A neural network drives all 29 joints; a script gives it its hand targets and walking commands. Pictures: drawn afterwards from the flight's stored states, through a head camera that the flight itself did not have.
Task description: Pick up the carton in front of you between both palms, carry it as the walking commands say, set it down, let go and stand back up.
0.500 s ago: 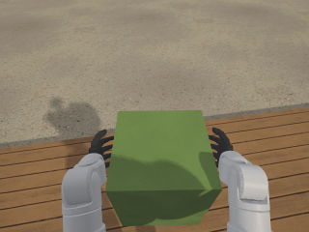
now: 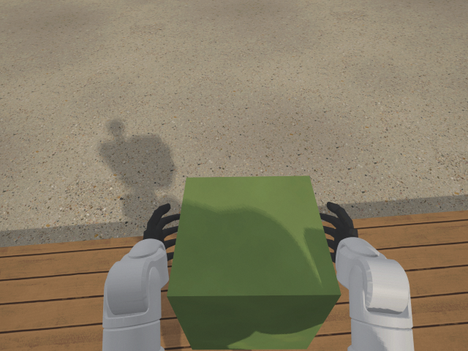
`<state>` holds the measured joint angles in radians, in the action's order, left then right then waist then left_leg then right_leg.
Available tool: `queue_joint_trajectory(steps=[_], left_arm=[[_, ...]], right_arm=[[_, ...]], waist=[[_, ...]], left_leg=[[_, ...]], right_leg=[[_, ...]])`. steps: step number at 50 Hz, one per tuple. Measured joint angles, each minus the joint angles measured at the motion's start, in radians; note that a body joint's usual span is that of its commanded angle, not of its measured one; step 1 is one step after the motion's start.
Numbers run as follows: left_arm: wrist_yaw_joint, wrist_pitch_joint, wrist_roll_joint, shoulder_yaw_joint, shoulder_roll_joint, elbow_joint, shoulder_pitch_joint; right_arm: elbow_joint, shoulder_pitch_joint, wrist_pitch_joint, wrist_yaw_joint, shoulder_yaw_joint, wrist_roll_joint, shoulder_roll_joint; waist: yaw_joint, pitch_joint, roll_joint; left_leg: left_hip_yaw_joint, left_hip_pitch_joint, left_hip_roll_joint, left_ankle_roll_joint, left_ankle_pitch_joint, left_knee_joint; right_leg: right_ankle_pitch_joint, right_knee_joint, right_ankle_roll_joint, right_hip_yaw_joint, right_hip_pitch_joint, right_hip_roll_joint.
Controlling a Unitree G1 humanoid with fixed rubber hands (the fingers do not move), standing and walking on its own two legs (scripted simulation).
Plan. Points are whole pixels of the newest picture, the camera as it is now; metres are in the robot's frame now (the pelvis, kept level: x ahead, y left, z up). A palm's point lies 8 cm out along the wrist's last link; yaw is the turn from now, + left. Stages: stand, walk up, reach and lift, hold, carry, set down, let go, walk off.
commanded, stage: carry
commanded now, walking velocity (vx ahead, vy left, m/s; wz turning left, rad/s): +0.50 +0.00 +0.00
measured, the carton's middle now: (248, 266) +0.26 +0.01 -0.01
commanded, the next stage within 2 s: none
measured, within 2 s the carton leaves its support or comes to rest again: neither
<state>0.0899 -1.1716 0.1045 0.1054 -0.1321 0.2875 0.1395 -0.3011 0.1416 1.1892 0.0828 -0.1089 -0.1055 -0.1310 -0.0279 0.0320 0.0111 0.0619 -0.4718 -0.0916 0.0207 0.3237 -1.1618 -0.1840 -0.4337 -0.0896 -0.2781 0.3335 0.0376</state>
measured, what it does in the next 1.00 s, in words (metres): walks ahead: left foot, then right foot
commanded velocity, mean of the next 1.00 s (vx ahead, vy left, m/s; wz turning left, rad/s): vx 0.50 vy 0.00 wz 0.00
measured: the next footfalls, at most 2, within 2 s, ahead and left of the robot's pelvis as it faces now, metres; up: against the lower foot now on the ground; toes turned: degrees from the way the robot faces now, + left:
left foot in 0.32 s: +0.41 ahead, +0.11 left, +0.00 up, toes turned +8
right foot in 0.78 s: +0.69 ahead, -0.06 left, +0.00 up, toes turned -7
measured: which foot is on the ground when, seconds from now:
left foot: up 0.00-0.30, down 0.32-0.82, up 0.84-1.00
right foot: down 0.00-0.34, up 0.36-0.76, down 0.78-1.00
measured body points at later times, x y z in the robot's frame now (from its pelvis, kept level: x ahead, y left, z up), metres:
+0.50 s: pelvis +0.33 +0.05 -0.01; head +0.36 +0.07 +0.44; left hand +0.68 +0.17 +0.08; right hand +0.65 -0.13 +0.09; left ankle +0.37 +0.10 -0.74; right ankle +0.26 -0.09 -0.63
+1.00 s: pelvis +0.64 +0.00 -0.01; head +0.74 +0.00 +0.43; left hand +1.03 +0.17 +0.06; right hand +1.04 -0.13 +0.06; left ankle +0.62 +0.15 -0.67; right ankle +0.65 -0.05 -0.74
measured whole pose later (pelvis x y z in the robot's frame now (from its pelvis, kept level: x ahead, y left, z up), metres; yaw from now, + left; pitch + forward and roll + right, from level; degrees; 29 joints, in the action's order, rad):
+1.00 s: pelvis +0.64 +0.00 -0.01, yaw -1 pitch +6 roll +1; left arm 0.14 -1.19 0.03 0.23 -0.02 -0.02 0.68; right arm -0.04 0.67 1.23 0.13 -0.25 -0.08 -0.05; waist -0.08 -0.10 -0.01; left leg -0.02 -0.62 0.00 0.05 0.44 -1.12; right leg -0.30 -0.60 -0.11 -0.12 0.42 -0.02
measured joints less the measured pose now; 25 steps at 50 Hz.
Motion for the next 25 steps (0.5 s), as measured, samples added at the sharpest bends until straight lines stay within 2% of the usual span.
queue_joint_trajectory(steps=[7, 11, 14, 16, 17, 19, 21, 23, 25], left_arm=[[0.000, 0.019, -0.015, -0.003, 0.003, 0.061, -0.026], [0.000, -0.001, -0.016, -0.007, 0.001, 0.090, 0.004], [0.001, -0.026, -0.013, 0.009, -0.003, 0.097, 0.057], [0.004, -0.044, -0.014, 0.023, 0.016, 0.087, 0.107], [0.006, -0.051, -0.021, 0.029, 0.038, 0.064, 0.139], [0.009, -0.071, -0.036, 0.041, 0.076, 0.003, 0.201], [0.011, -0.091, -0.039, 0.053, 0.088, -0.057, 0.261], [0.015, -0.100, -0.031, 0.062, 0.084, -0.105, 0.314], [0.019, -0.096, -0.022, 0.068, 0.083, -0.145, 0.362]], right_arm=[[-0.055, -0.028, -0.025, 0.000, 0.032, -0.004, 0.002], [-0.104, -0.014, -0.002, 0.002, 0.019, -0.001, 0.001], [-0.115, 0.036, 0.022, 0.004, -0.006, 0.003, -0.003], [-0.081, 0.102, 0.033, 0.006, -0.019, 0.007, -0.002], [-0.044, 0.141, 0.030, 0.013, -0.019, 0.005, 0.000], [0.029, 0.208, 0.040, 0.029, -0.020, 0.013, 0.012], [0.079, 0.253, 0.055, 0.038, -0.027, 0.023, 0.030], [0.116, 0.288, 0.061, 0.040, -0.043, 0.038, 0.051], [0.154, 0.331, 0.057, 0.040, -0.061, 0.052, 0.069]], waist=[[0.003, 0.033, -0.011], [0.006, 0.050, -0.008], [0.004, 0.057, -0.015], [0.021, 0.055, -0.027], [0.039, 0.048, -0.042], [0.067, 0.026, -0.043], [0.080, 0.001, -0.035], [0.084, -0.019, -0.032], [0.082, -0.032, -0.029]], left_leg=[[0.052, -0.147, -0.019, -0.018, -0.144, 0.363], [0.094, -0.136, -0.002, -0.002, -0.226, 0.527], [0.124, -0.090, 0.025, 0.020, -0.237, 0.594], [0.147, -0.039, 0.052, 0.041, -0.219, 0.614], [0.155, -0.049, 0.060, 0.061, -0.189, 0.553], [0.156, -0.042, 0.063, 0.087, -0.122, 0.500], [0.151, -0.003, 0.065, 0.086, -0.102, 0.527], [0.146, 0.041, 0.070, 0.086, -0.093, 0.571], [0.142, 0.084, 0.073, 0.085, -0.081, 0.609]], right_leg=[[-0.057, 0.146, 0.039, 0.028, -0.201, 0.002], [-0.146, 0.145, 0.074, 0.037, -0.305, 0.002], [-0.247, 0.085, 0.107, 0.052, -0.368, 0.011], [-0.346, -0.081, 0.117, 0.069, -0.358, 0.040], [-0.341, -0.243, 0.108, 0.097, -0.301, 0.064], [-0.316, -0.594, 0.087, 0.201, -0.137, 0.042], [-0.267, -0.815, 0.059, 0.248, 0.021, 0.018], [-0.200, -0.873, 0.043, 0.260, 0.149, 0.019], [-0.156, -0.854, 0.040, 0.261, 0.251, 0.027]])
